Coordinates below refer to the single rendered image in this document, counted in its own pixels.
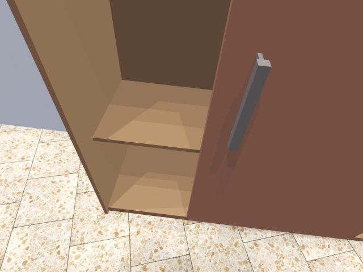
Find handle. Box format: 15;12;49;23
227;53;272;151

